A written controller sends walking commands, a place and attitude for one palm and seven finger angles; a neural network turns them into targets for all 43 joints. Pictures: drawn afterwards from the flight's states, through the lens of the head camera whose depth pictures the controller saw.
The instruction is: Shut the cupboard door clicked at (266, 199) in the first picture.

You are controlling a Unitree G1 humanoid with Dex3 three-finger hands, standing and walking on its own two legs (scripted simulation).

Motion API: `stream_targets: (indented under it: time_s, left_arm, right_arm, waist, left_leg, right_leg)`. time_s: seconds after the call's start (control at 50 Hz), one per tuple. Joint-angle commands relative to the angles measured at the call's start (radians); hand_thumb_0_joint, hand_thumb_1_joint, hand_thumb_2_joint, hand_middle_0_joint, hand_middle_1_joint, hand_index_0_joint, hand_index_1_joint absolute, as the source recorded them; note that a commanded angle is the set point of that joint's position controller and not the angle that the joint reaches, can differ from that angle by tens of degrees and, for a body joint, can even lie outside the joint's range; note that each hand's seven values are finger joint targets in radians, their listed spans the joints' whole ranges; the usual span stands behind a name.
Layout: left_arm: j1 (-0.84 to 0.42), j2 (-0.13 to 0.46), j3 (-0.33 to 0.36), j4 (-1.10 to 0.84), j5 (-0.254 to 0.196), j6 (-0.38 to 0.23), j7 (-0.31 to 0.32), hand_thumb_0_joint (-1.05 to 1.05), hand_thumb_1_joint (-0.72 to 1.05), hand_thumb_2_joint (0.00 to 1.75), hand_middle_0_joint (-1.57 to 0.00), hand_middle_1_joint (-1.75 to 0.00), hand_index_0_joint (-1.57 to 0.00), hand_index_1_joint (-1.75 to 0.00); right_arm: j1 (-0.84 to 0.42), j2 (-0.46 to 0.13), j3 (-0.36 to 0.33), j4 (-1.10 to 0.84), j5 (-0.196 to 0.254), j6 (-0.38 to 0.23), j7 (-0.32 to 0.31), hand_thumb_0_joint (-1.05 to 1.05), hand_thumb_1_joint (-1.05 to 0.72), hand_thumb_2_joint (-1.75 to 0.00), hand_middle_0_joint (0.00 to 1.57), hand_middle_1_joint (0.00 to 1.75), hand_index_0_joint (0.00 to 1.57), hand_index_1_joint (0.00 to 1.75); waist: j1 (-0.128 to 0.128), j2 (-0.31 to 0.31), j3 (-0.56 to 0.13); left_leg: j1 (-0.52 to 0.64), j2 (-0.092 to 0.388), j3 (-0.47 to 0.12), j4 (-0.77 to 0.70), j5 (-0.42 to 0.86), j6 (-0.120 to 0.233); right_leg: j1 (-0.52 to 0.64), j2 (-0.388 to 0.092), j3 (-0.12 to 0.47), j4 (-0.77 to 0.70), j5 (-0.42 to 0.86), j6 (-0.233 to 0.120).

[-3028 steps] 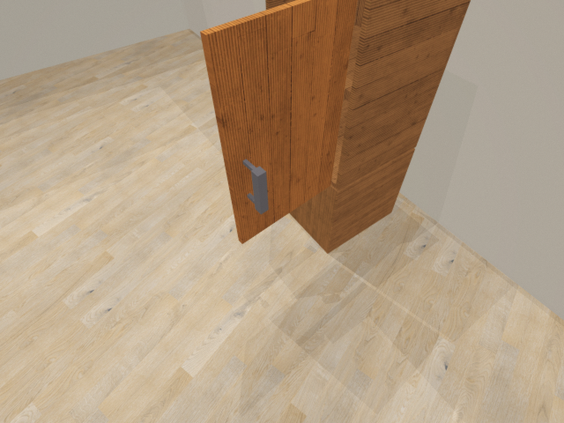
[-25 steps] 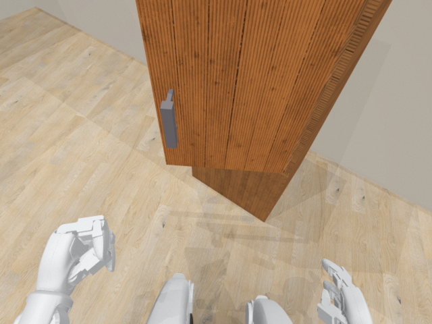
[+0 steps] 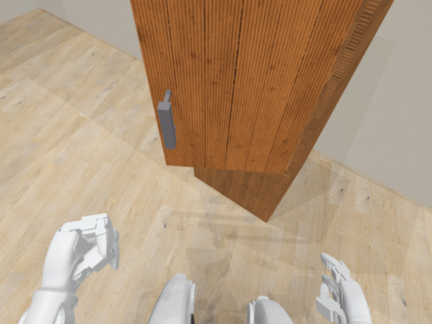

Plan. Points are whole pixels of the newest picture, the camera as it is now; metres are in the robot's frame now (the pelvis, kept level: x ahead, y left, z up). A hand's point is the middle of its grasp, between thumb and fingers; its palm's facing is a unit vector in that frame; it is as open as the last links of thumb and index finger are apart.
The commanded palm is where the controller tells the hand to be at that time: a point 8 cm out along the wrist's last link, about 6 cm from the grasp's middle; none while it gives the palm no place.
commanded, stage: bring the fist close to the handle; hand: left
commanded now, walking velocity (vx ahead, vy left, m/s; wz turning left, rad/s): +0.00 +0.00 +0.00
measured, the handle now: (169, 120) +0.54 +0.15 +0.02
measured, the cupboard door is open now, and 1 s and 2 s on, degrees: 32 32 28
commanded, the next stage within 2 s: push the door shut along its arc in 1.30 s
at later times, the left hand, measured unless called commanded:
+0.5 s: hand (156, 196) +0.33 +0.14 +0.03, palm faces -0.04 -1.00 -0.03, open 3.1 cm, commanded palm +0.33 +0.19 +0.03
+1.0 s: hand (182, 154) +0.44 +0.11 +0.02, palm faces +0.02 -1.00 -0.03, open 3.1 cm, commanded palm +0.40 +0.16 +0.02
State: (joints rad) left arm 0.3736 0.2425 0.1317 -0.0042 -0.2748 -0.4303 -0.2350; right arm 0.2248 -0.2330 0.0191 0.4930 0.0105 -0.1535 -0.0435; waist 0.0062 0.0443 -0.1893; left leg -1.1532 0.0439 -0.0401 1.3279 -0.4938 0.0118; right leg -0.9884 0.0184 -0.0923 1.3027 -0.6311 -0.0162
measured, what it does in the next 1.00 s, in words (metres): stands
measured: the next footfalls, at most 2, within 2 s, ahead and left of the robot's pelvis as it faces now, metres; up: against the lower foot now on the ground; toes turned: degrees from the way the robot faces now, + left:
none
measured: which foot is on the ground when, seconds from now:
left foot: down 0.00-1.00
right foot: down 0.00-1.00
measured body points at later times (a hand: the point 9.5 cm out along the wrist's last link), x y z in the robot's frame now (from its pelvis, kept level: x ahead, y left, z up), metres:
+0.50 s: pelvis +0.00 +0.00 +0.00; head +0.09 +0.01 +0.44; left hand +0.33 +0.20 +0.04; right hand +0.15 -0.24 -0.10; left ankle +0.07 +0.11 -0.61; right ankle +0.00 -0.12 -0.61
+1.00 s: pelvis +0.00 -0.01 -0.01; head +0.12 -0.01 +0.42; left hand +0.43 +0.16 +0.03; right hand +0.08 -0.27 -0.13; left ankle +0.07 +0.11 -0.61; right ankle +0.00 -0.12 -0.61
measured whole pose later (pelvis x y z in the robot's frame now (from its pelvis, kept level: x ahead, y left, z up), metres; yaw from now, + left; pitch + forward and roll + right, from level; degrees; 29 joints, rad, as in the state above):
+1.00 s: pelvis +0.00 -0.01 -0.01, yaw -2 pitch +24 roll -2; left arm -0.54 0.20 0.19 0.84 -0.09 -0.54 0.00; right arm 0.27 -0.24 -0.01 0.63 -0.03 0.00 0.02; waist -0.10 0.04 -0.19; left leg -1.28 0.06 0.00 1.34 -0.48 0.00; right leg -1.16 0.02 -0.05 1.36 -0.63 -0.02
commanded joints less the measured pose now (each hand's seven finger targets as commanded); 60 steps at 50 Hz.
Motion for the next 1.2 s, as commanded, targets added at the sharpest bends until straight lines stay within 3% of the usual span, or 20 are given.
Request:
stream_targets:
  time_s: [0.0, 0.12, 0.28, 0.4, 0.42, 0.46, 0.52, 0.58, 0.6, 0.76, 0.8, 0.84, 0.88, 0.92, 0.94, 0.98, 1.04, 1.1, 1.12, 1.18]
  left_arm:
    - [-0.186, 0.092, 0.027, -0.178, 0.004, -0.071, 0.0, 0.0, 0.9, 0.9, -1.3, -1.5, -1.3, -1.5]
    - [-0.268, 0.096, 0.019, -0.155, 0.034, -0.032, 0.041, 0.0, 0.9, 0.9, -1.3, -1.5, -1.3, -1.5]
    - [-0.443, 0.034, -0.037, -0.02, 0.085, -0.014, 0.12, 0.0, 0.9, 0.9, -1.3, -1.5, -1.3, -1.5]
    - [-0.629, 0.04, -0.03, 0.116, 0.115, -0.043, 0.155, 0.0, 0.9, 0.9, -1.3, -1.5, -1.3, -1.5]
    - [-0.666, 0.054, -0.017, 0.135, 0.119, -0.049, 0.164, 0.0, 0.9, 0.9, -1.3, -1.5, -1.3, -1.5]
    - [-0.728, 0.025, -0.042, 0.176, 0.126, -0.061, 0.171, 0.0, 0.9, 0.9, -1.3, -1.5, -1.3, -1.5]
    - [-0.807, 0.048, -0.016, 0.235, 0.132, -0.08, 0.187, 0.0, 0.9, 0.9, -1.3, -1.5, -1.3, -1.5]
    - [-0.886, 0.033, -0.023, 0.319, 0.142, -0.09, 0.199, 0.0, 0.9, 0.9, -1.3, -1.5, -1.3, -1.5]
    - [-0.938, 0.029, -0.027, 0.326, 0.143, -0.098, 0.201, 0.0, 0.9, 0.9, -1.3, -1.5, -1.3, -1.5]
    - [-1.099, 0.041, 0.016, 0.515, 0.164, -0.136, 0.228, 0.0, 0.9, 0.9, -1.3, -1.5, -1.3, -1.5]
    - [-1.127, 0.053, 0.031, 0.569, 0.171, -0.147, 0.233, 0.0, 0.9, 0.9, -1.3, -1.5, -1.3, -1.5]
    - [-1.198, 0.066, 0.044, 0.6, 0.181, -0.165, 0.238, 0.0, 0.9, 0.9, -1.3, -1.5, -1.3, -1.5]
    - [-1.26, 0.09, 0.071, 0.65, 0.186, -0.179, 0.243, 0.0, 0.9, 0.9, -1.3, -1.5, -1.3, -1.5]
    - [-1.206, 0.142, 0.124, 0.654, 0.186, -0.193, 0.241, 0.0, 0.9, 0.9, -1.3, -1.5, -1.3, -1.5]
    - [-1.184, 0.109, 0.105, 0.65, 0.183, -0.194, 0.232, 0.0, 0.9, 0.9, -1.3, -1.5, -1.3, -1.5]
    - [-1.123, 0.105, 0.103, 0.623, 0.176, -0.193, 0.219, 0.0, 0.9, 0.9, -1.3, -1.5, -1.3, -1.5]
    - [-1.127, 0.069, 0.06, 0.637, 0.17, -0.175, 0.203, 0.0, 0.9, 0.9, -1.3, -1.5, -1.3, -1.5]
    - [-1.203, 0.102, 0.089, 0.642, 0.163, -0.185, 0.207, 0.0, 0.9, 0.9, -1.3, -1.5, -1.3, -1.5]
    - [-1.252, 0.119, 0.095, 0.601, 0.164, -0.203, 0.211, 0.0, 0.9, 0.9, -1.3, -1.5, -1.3, -1.5]
    - [-1.257, 0.069, 0.057, 0.613, 0.17, -0.234, 0.212, 0.0, 0.9, 0.9, -1.3, -1.5, -1.3, -1.5]
  right_arm:
    - [-0.023, -0.138, -0.062, -0.125, -0.004, -0.053, -0.014, 0.0, -0.9, -0.9, 0.2, 0.3, 0.2, 0.3]
    - [-0.014, -0.143, -0.062, -0.126, -0.007, -0.039, -0.003, 0.0, -0.9, -0.9, 0.2, 0.3, 0.2, 0.3]
    - [-0.013, -0.14, -0.061, -0.102, -0.011, -0.003, 0.015, 0.0, -0.9, -0.9, 0.2, 0.3, 0.2, 0.3]
    - [0.001, -0.145, -0.062, -0.072, -0.017, 0.023, 0.021, 0.0, -0.9, -0.9, 0.2, 0.3, 0.2, 0.3]
    - [0.01, -0.148, -0.063, -0.066, -0.018, 0.026, 0.019, 0.0, -0.9, -0.9, 0.2, 0.3, 0.2, 0.3]
    - [0.011, -0.145, -0.064, -0.056, -0.02, 0.033, 0.024, 0.0, -0.9, -0.9, 0.2, 0.3, 0.2, 0.3]
    - [0.028, -0.152, -0.068, -0.039, -0.023, 0.045, 0.026, 0.0, -0.9, -0.9, 0.2, 0.3, 0.2, 0.3]
    - [0.035, -0.151, -0.072, -0.019, -0.025, 0.059, 0.031, 0.0, -0.9, -0.9, 0.2, 0.3, 0.2, 0.3]
    - [0.039, -0.151, -0.072, -0.013, -0.026, 0.061, 0.033, 0.0, -0.9, -0.9, 0.2, 0.3, 0.2, 0.3]
    - [0.082, -0.15, -0.082, 0.026, -0.036, 0.094, 0.044, 0.0, -0.9, -0.9, 0.2, 0.3, 0.2, 0.3]
    - [0.09, -0.15, -0.084, 0.03, -0.037, 0.105, 0.046, 0.0, -0.9, -0.9, 0.2, 0.3, 0.2, 0.3]
    - [0.1, -0.148, -0.084, 0.041, -0.041, 0.109, 0.048, 0.0, -0.9, -0.9, 0.2, 0.3, 0.2, 0.3]
    - [0.111, -0.148, -0.085, 0.053, -0.046, 0.116, 0.049, 0.0, -0.9, -0.9, 0.2, 0.3, 0.2, 0.3]
    - [0.12, -0.153, -0.088, 0.039, -0.048, 0.123, 0.051, 0.0, -0.9, -0.9, 0.2, 0.3, 0.2, 0.3]
    - [0.115, -0.146, -0.087, 0.038, -0.047, 0.128, 0.057, 0.0, -0.9, -0.9, 0.2, 0.3, 0.2, 0.3]
    - [0.119, -0.146, -0.092, 0.027, -0.043, 0.141, 0.064, 0.0, -0.9, -0.9, 0.2, 0.3, 0.2, 0.3]
    - [0.123, -0.147, -0.091, 0.028, -0.033, 0.155, 0.067, 0.0, -0.9, -0.9, 0.2, 0.3, 0.2, 0.3]
    - [0.122, -0.148, -0.089, 0.036, -0.031, 0.161, 0.055, 0.0, -0.9, -0.9, 0.2, 0.3, 0.2, 0.3]
    - [0.125, -0.15, -0.09, 0.037, -0.034, 0.154, 0.048, 0.0, -0.9, -0.9, 0.2, 0.3, 0.2, 0.3]
    - [0.12, -0.147, -0.094, 0.056, -0.039, 0.146, 0.05, 0.0, -0.9, -0.9, 0.2, 0.3, 0.2, 0.3]
  waist:
    - [-0.038, 0.019, -0.201]
    - [-0.017, 0.047, -0.291]
    - [-0.038, 0.03, -0.282]
    - [-0.053, 0.0, -0.278]
    - [-0.055, -0.001, -0.29]
    - [-0.06, 0.012, -0.301]
    - [-0.06, 0.02, -0.333]
    - [-0.077, -0.003, -0.344]
    - [-0.08, 0.019, -0.354]
    - [-0.098, 0.003, -0.4]
    - [-0.106, -0.034, -0.393]
    - [-0.11, -0.004, -0.417]
    - [-0.12, -0.024, -0.414]
    - [-0.088, -0.008, -0.469]
    - [-0.082, 0.012, -0.49]
    - [-0.07, 0.0, -0.516]
    - [-0.094, -0.023, -0.439]
    - [-0.113, -0.081, -0.382]
    - [-0.115, -0.051, -0.404]
    - [-0.119, -0.008, -0.428]
  left_leg:
    - [0.274, -0.024, -0.03, -0.166, 0.09, 0.018]
    - [0.325, -0.025, -0.04, -0.186, 0.131, 0.016]
    - [0.357, -0.021, -0.041, -0.208, 0.117, 0.009]
    - [0.342, -0.021, -0.038, -0.205, 0.099, 0.007]
    - [0.341, -0.021, -0.041, -0.2, 0.105, 0.009]
    - [0.356, -0.021, -0.035, -0.196, 0.117, 0.007]
    - [0.37, -0.021, -0.04, -0.193, 0.136, 0.005]
    - [0.37, -0.018, -0.029, -0.18, 0.149, 0.005]
    - [0.372, -0.02, -0.029, -0.175, 0.156, 0.006]
    - [0.354, -0.022, -0.016, -0.141, 0.222, 0.008]
    - [0.316, -0.024, -0.006, -0.133, 0.213, 0.012]
    - [0.31, -0.026, -0.006, -0.122, 0.211, 0.01]
    - [0.276, -0.028, 0.0, -0.108, 0.197, 0.014]
    - [0.275, -0.03, 0.007, -0.108, 0.233, 0.014]
    - [0.294, -0.031, 0.014, -0.113, 0.251, 0.012]
    - [0.315, -0.029, 0.018, -0.122, 0.285, 0.01]
    - [0.297, -0.027, 0.016, -0.135, 0.243, 0.013]
    - [0.23, -0.032, 0.022, -0.132, 0.161, 0.022]
    - [0.247, -0.031, 0.019, -0.124, 0.166, 0.023]
    - [0.311, -0.029, 0.012, -0.124, 0.179, 0.017]
  right_leg:
    - [-0.018, 0.024, 0.056, -0.21, 0.152, -0.016]
    - [0.003, 0.023, 0.043, -0.19, 0.197, -0.022]
    - [-0.028, 0.015, 0.036, -0.204, 0.193, -0.018]
    - [-0.044, 0.012, 0.039, -0.205, 0.181, -0.018]
    - [-0.044, 0.014, 0.04, -0.2, 0.186, -0.019]
    - [-0.054, 0.01, 0.041, -0.2, 0.196, -0.018]
    - [-0.059, 0.013, 0.044, -0.191, 0.21, -0.02]
    - [-0.065, 0.01, 0.05, -0.197, 0.229, -0.014]
    - [-0.068, 0.009, 0.052, -0.192, 0.236, -0.014]
    - [-0.064, 0.012, 0.062, -0.173, 0.315, -0.009]
    - [-0.052, 0.012, 0.073, -0.176, 0.324, -0.004]
    - [-0.06, 0.012, 0.074, -0.164, 0.322, -0.004]
    - [-0.053, 0.013, 0.085, -0.163, 0.321, 0.0]
    - [-0.006, 0.015, 0.094, -0.152, 0.367, -0.004]
    - [0.003, 0.012, 0.093, -0.152, 0.391, -0.003]
    - [0.034, 0.014, 0.094, -0.152, 0.434, -0.002]
    - [0.009, 0.017, 0.088, -0.174, 0.393, 0.001]
    - [0.017, 0.013, 0.107, -0.203, 0.321, 0.008]
    - [0.006, 0.013, 0.11, -0.194, 0.322, 0.006]
    - [-0.044, 0.013, 0.094, -0.187, 0.313, 0.002]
